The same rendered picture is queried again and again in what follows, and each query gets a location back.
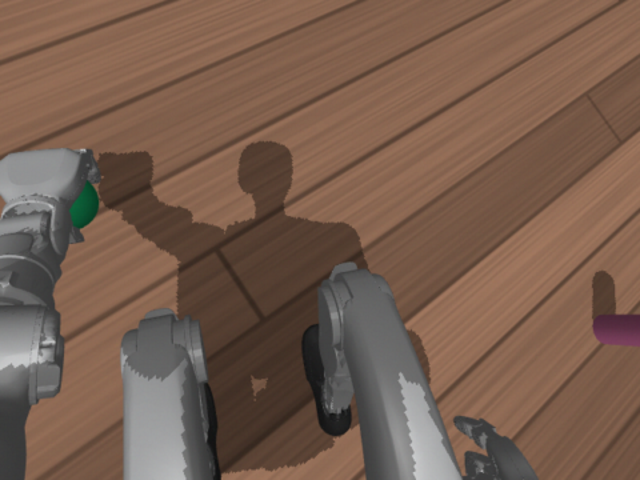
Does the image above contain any left robot foot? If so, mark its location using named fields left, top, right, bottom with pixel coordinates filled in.
left=204, top=383, right=221, bottom=480

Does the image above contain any left robot hand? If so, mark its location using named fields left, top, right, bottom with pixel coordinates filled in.
left=0, top=148, right=101, bottom=244

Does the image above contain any left robot arm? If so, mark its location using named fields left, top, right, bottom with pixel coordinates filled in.
left=0, top=196, right=71, bottom=480

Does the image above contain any right robot hand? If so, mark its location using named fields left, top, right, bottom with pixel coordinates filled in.
left=454, top=416, right=539, bottom=480

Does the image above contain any right robot foot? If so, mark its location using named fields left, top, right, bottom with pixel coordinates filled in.
left=302, top=324, right=352, bottom=436

